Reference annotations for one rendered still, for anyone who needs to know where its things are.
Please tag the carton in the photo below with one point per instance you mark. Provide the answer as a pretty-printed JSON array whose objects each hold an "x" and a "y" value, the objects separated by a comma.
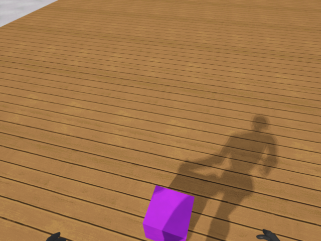
[{"x": 168, "y": 215}]

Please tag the right robot hand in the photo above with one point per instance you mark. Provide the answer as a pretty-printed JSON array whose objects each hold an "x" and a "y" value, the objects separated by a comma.
[{"x": 268, "y": 235}]

